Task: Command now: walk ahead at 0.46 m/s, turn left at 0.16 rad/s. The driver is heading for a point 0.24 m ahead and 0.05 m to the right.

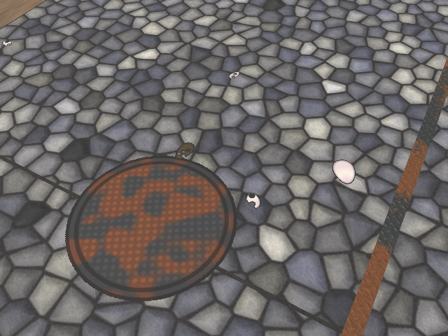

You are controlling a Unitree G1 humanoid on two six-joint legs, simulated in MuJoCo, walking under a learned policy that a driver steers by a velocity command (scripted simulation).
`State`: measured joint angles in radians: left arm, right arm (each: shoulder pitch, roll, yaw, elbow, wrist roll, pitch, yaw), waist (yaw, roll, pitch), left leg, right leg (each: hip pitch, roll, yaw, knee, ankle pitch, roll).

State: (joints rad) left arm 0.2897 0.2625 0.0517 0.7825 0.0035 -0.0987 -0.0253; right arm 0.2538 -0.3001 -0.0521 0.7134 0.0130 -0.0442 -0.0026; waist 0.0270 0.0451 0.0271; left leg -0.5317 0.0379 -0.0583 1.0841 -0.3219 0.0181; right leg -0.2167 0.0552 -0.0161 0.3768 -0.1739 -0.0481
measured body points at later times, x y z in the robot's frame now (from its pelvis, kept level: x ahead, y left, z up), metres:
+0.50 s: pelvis +0.17 +0.04 -0.01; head +0.20 +0.05 +0.44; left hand +0.26 +0.31 -0.14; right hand +0.33 -0.21 -0.11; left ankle +0.25 +0.14 -0.74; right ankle +0.18 -0.12 -0.72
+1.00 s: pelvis +0.23 +0.01 -0.01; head +0.24 +0.01 +0.44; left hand +0.29 +0.27 -0.15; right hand +0.32 -0.25 -0.14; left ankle +0.25 +0.14 -0.74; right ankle +0.20 -0.12 -0.74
